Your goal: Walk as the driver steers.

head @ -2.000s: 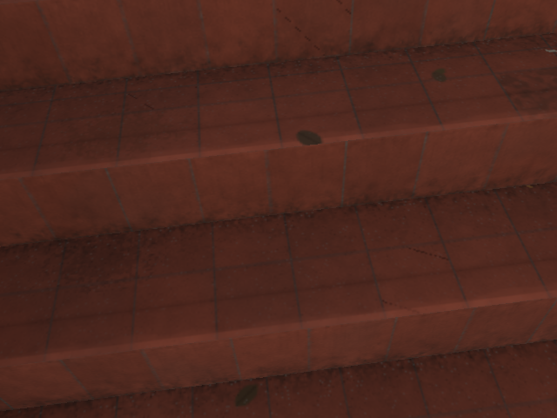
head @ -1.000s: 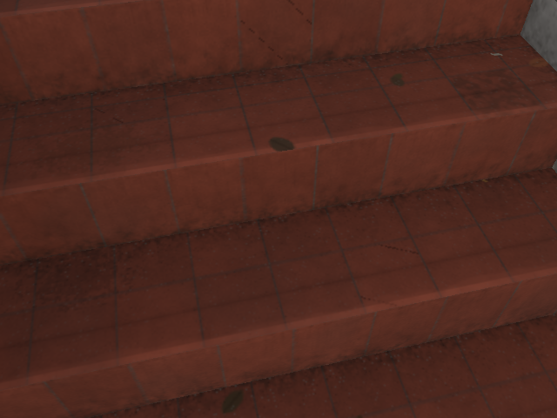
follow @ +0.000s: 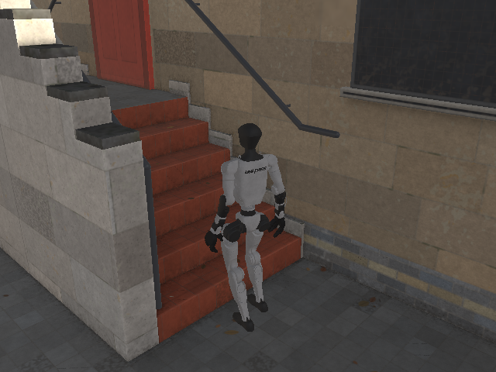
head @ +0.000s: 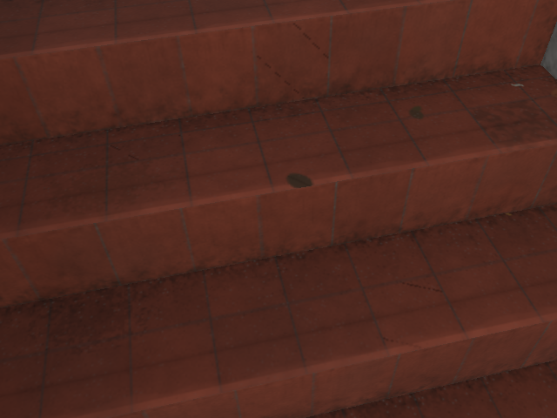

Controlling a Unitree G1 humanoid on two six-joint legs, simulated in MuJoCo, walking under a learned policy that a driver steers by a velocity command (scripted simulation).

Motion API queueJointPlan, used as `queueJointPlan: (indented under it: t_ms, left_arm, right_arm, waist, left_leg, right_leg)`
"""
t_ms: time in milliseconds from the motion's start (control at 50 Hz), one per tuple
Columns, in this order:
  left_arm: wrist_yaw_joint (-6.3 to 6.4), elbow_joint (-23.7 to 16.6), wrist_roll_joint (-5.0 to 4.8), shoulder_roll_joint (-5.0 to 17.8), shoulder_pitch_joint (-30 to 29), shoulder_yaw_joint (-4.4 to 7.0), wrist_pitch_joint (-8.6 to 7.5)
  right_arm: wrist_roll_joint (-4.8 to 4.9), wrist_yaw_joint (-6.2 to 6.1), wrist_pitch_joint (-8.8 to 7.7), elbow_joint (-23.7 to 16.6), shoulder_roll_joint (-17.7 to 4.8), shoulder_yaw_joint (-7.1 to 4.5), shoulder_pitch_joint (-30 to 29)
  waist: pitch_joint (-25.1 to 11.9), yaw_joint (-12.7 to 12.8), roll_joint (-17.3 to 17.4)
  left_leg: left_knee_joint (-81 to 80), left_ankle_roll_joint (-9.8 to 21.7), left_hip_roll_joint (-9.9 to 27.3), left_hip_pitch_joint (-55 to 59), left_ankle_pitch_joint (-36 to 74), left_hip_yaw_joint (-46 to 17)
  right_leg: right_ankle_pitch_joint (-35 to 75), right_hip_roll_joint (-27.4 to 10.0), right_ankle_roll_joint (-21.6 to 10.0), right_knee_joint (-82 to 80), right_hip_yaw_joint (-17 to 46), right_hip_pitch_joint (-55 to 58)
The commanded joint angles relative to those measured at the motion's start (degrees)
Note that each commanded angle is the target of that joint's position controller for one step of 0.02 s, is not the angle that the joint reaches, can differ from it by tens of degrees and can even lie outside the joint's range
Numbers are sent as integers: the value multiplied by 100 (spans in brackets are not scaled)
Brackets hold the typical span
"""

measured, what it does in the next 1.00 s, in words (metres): climbs: left foot 0.19 m higher, then right foot 0.19 m higher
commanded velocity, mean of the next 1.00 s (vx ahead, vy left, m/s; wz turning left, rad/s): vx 0.47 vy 0.00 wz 0.00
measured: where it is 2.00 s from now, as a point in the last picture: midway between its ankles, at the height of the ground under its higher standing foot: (315, 25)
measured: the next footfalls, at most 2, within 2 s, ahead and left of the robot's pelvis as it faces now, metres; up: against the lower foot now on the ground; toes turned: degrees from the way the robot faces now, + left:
left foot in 0.46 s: +0.28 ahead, +0.12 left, +0.19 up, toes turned +5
right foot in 1.00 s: +0.64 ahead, -0.11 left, +0.38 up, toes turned -8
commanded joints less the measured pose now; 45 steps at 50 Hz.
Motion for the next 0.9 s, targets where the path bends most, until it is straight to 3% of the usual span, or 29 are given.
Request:
queueJointPlan:
  t_ms: [20, 60, 80, 100, 120, 140, 160, 200, 280, 340, 360, 400, 420, 440, 460, 480, 500, 520, 540, 560, 600, 660, 700, 800, 820, 840, 860, 880, 900]
  left_arm:
    - [-104, -304, 30, 374, -48, 123, -233]
    - [-116, 1, 180, 777, 1273, 383, -211]
    - [-50, 191, 244, 1352, 2466, 538, -113]
    - [-32, 325, 289, 1453, 2525, 495, -54]
    - [48, 186, 284, 1083, 1814, 372, -69]
    - [50, 184, 268, 627, 1455, 228, -22]
    - [-44, 235, 278, 339, 1327, 69, 22]
    - [-213, 386, 353, 109, 1362, -152, 132]
    - [-268, 226, 351, 371, 840, -286, 204]
    - [-17, 94, 81, 483, 805, -383, 78]
    - [78, 133, 0, 720, 1102, -283, 66]
    - [86, 281, -223, 1023, 1666, -208, 65]
    - [115, 383, -4, 1260, 1848, -169, 71]
    - [182, 354, 81, 1628, 1514, -38, 172]
    - [208, 295, 165, 1587, 1318, 8, 198]
    - [143, 1, 283, 1255, 1089, 9, 94]
    - [-134, -178, 334, 322, 735, -90, -31]
    - [-502, -294, 253, 97, 311, -35, -221]
    - [-494, -1157, 620, 99, -448, 76, -185]
    - [-394, -1531, 515, -232, -1011, -60, -149]
    - [-231, -1686, 393, -637, -346, -203, 0]
    - [-164, -1753, 359, -731, -110, -300, 121]
    - [-167, -1852, 314, -352, -483, -259, 108]
    - [31, -2492, 277, -562, -2044, -300, 57]
    - [-330, -2421, 161, -149, -2463, -536, 139]
    - [-190, -2894, 270, -750, -2961, -388, 52]
    - [-382, -2875, 200, -104, -3266, -604, 210]
    - [-482, -2936, 246, -149, -3409, -529, 287]
    - [-585, -3152, 478, -254, -3981, -605, 452]
  right_arm:
    - [25, -56, 49, -359, -883, -223, -117]
    - [108, -57, 17, -611, -957, -220, -693]
    - [72, -18, -24, -775, -720, -142, -1177]
    - [128, 62, -136, -546, -195, -52, -347]
    - [347, 148, -243, -469, -249, -84, -358]
    - [449, 230, -277, -674, -198, -50, -797]
    - [391, 261, -290, -904, 91, 62, -1078]
    - [291, 318, -194, -1282, 644, 299, -1166]
    - [207, 284, -80, -2060, 798, 639, -1585]
    - [28, 220, -142, -2901, 562, 830, -2888]
    - [-100, 155, -165, -3033, 596, 919, -3069]
    - [24, 66, -250, -2843, 330, 795, -2738]
    - [49, 95, -285, -2673, 77, 645, -2150]
    - [33, 179, -290, -2369, -231, 488, -1126]
    - [-20, 306, -286, -2119, -632, 331, -474]
    - [-243, 404, -234, -1648, -1294, 115, 478]
    - [-351, 287, -8, -945, -1772, -80, 1419]
    - [-387, 106, 8, -679, -1253, -34, 1301]
    - [-56, -6, 110, -597, -981, -111, -202]
    - [-144, 19, 95, -197, -385, -2, -395]
    - [-346, 104, -97, 284, 686, 216, -475]
    - [-240, 334, -350, 679, 395, 104, -247]
    - [-179, 319, -426, 544, 136, 90, -396]
    - [-192, 187, -561, 844, -248, -12, 1137]
    - [-1136, 353, -299, 1260, 389, 306, 2311]
    - [-329, 192, -429, 901, -248, -43, 1607]
    - [-1291, 476, -194, 1339, 385, 326, 2269]
    - [-1215, 612, -140, 1339, 263, 280, 2611]
    - [-995, 703, -117, 1141, 270, 269, 2100]
  waist:
    - [853, 275, 259]
    - [83, 967, -149]
    - [-371, 1483, -1173]
    - [-543, 997, -2140]
    - [188, 724, -1253]
    - [765, 604, -983]
    - [924, 447, -405]
    - [933, 157, -259]
    - [1038, -154, -95]
    - [724, -118, -459]
    - [315, -47, -512]
    - [-779, -203, -964]
    - [-1227, -569, -1654]
    - [-1468, -1059, -2220]
    - [-1795, -1222, -2251]
    - [-2125, -1375, -356]
    - [-2277, -1432, 2521]
    - [-1846, -1249, 1771]
    - [255, -282, 375]
    - [1043, -165, -41]
    - [1028, 499, -93]
    - [839, 685, 86]
    - [720, 673, -178]
    - [682, -115, 506]
    - [-287, -726, 852]
    - [876, -366, 642]
    - [-279, -708, -18]
    - [19, -605, 469]
    - [-21, -479, 575]
  left_leg:
    - [-207, 1018, 1928, -121, 3660, -1307]
    - [1911, 413, 1032, -939, 6149, -395]
    - [4097, -104, 313, -2433, 4060, 40]
    - [6509, -399, -438, -3757, -1072, -156]
    - [7972, -183, -6, -4913, -1283, -945]
    - [9033, -9, 171, -5958, -1179, -817]
    - [9865, 76, 340, -6648, -1057, -516]
    - [12072, 81, 441, -7535, -1185, -426]
    - [12353, -96, 540, -8186, -373, -519]
    - [9075, -422, 1027, -6178, 882, 523]
    - [8051, -424, 1107, -5189, 793, 950]
    - [6572, -223, 478, -2968, -383, 1614]
    - [6512, -61, 183, -2834, -1072, 1647]
    - [5439, 58, 145, -3175, -1714, 1200]
    - [4504, 320, 232, -2756, -1555, 319]
    - [3284, 936, 1211, -1370, -971, -2093]
    - [-258, 1863, 2225, 186, -1719, -5705]
    - [-910, 1825, 2723, -78, -2645, -7288]
    - [-83, 1225, 2120, -1958, -4139, -5258]
    - [405, 851, 2042, -2845, -3753, -3936]
    - [421, 187, 1599, -3213, -2045, -2109]
    - [242, 92, 1406, -2830, -665, -899]
    - [-113, 194, 1341, -3151, -203, -442]
    - [-730, 739, 2092, -333, -169, -1148]
    - [-129, 787, 2131, 944, -177, -1546]
    - [-839, 571, 2243, 750, -53, -1008]
    - [-772, 595, 2169, 730, 153, -1167]
    - [-1165, 659, 2095, 734, 559, -842]
    - [-2045, 879, 1970, -843, 1011, -431]
  right_leg:
    - [-349, -29, -124, -61, -416, -738]
    - [1231, 39, -510, -1095, 119, 1200]
    - [2398, -1016, -1029, -2022, 1778, 2521]
    - [2159, -2254, -1919, -2445, 3738, 3072]
    - [486, -2288, -1874, -2311, 3351, 2641]
    - [-361, -2158, -1526, -2332, 2662, 2323]
    - [-702, -1928, -1201, -2290, 2191, 2088]
    - [-163, -1825, -943, -2255, 1791, 1357]
    - [-376, -1522, -502, -2477, 851, -118]
    - [432, -963, -683, -3499, 261, -1816]
    - [1046, -956, -786, -4015, 199, -1605]
    - [6246, -928, -855, -3269, -173, -357]
    - [10180, -1276, -922, -2412, -207, 857]
    - [11418, -1562, -854, -1350, -97, 2367]
    - [11811, -1603, -858, -316, -83, 2843]
    - [10528, -1246, -877, 1322, 85, 1318]
    - [2300, 367, -688, 3620, 588, -1119]
    - [849, 949, -576, 6949, 2030, -2500]
    - [1018, 196, -499, 7491, 1212, -3471]
    - [1062, 159, -532, 7630, 905, -3989]
    - [863, 192, -526, 8130, 916, -4160]
    - [1217, 145, -580, 8259, 930, -4740]
    - [1690, 98, -399, 7265, 366, -4361]
    - [-8, -244, -391, 9525, -7, -7210]
    - [378, -165, -1282, 9356, 997, -8474]
    - [-572, -345, -632, 9243, -157, -8312]
    - [770, -577, -1393, 7566, 393, -8285]
    - [964, -774, -1449, 6997, -185, -8093]
    - [854, -834, -1455, 6142, -938, -6238]
Velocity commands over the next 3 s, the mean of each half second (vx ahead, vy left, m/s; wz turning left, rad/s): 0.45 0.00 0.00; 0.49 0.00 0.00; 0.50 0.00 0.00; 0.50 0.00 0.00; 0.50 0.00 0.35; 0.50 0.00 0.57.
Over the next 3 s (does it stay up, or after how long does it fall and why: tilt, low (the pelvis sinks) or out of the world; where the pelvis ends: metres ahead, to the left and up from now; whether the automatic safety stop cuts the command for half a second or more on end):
stays up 1.51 0.00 0.96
